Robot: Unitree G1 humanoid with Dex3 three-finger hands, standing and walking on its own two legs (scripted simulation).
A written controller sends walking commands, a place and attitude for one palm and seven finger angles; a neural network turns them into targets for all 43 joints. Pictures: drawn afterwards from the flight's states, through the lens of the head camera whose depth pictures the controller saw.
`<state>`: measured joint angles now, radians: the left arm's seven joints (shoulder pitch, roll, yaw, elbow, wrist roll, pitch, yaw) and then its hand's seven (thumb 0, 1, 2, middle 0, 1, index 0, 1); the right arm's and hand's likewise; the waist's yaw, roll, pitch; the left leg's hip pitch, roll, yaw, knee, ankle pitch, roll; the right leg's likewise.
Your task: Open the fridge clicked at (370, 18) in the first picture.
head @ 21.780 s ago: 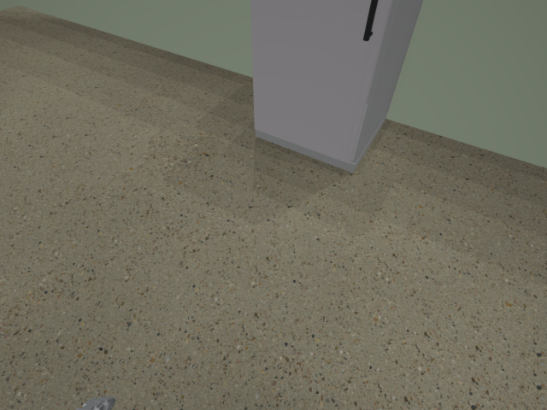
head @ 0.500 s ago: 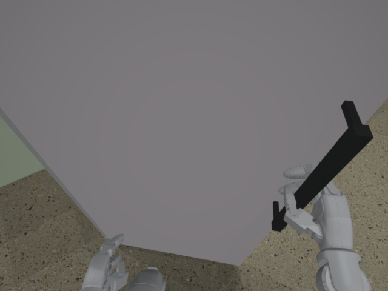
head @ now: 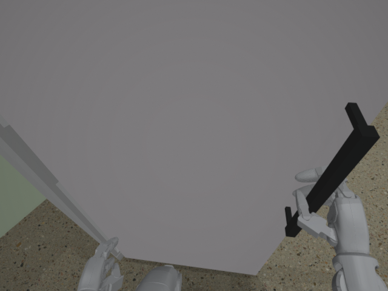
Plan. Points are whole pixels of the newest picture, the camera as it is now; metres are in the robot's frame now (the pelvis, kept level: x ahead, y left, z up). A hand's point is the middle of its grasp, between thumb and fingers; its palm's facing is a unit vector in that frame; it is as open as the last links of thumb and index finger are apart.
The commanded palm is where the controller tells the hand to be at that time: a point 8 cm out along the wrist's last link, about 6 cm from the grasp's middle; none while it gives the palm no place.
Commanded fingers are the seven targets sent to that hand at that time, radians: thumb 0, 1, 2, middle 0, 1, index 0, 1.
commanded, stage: walk backward, drawing the door open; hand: right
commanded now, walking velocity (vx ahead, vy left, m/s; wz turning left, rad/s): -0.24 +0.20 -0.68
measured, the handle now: (314, 186) +0.29 -0.18 +0.12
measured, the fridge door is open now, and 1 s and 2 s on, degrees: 63 70 69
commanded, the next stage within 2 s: stop walking and hold the door back in 0.14 s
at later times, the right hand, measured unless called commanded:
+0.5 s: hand (292, 288) +0.13 -0.12 +0.10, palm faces +0.56 +0.77 -0.30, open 5.8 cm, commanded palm +0.13 -0.17 +0.10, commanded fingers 0.00 -0.90 -0.90 0.45 1.40 0.45 1.40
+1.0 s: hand (298, 245) +0.19 -0.13 +0.11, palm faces +0.42 +0.88 -0.22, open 5.4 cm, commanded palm +0.14 -0.17 +0.10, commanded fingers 0.00 -0.90 -0.90 0.45 1.40 0.45 1.40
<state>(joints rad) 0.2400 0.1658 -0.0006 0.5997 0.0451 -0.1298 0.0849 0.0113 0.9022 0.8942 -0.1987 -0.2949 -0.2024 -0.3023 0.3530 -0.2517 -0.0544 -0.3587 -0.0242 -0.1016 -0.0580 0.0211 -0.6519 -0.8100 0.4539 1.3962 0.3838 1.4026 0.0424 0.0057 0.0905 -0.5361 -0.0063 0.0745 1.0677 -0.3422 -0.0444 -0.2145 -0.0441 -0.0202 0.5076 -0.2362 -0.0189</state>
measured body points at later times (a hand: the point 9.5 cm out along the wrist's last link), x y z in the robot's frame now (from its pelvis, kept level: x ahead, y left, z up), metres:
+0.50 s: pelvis -0.08 +0.17 +0.00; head -0.06 +0.21 +0.45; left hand +0.16 +0.36 -0.11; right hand +0.10 -0.15 +0.12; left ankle -0.02 +0.23 -0.74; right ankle -0.14 +0.04 -0.66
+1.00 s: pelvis -0.15 +0.16 +0.01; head -0.12 +0.14 +0.46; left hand -0.04 +0.37 -0.12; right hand +0.16 -0.18 +0.13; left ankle -0.06 +0.28 -0.66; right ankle -0.19 +0.08 -0.74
